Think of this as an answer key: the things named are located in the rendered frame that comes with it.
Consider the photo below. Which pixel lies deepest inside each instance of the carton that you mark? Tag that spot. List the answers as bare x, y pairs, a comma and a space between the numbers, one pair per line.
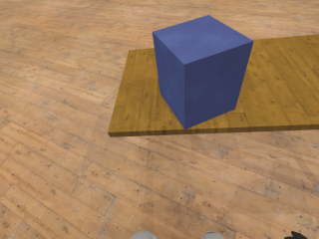
201, 65

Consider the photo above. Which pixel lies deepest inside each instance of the table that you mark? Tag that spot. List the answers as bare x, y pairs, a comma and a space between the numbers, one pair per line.
279, 92

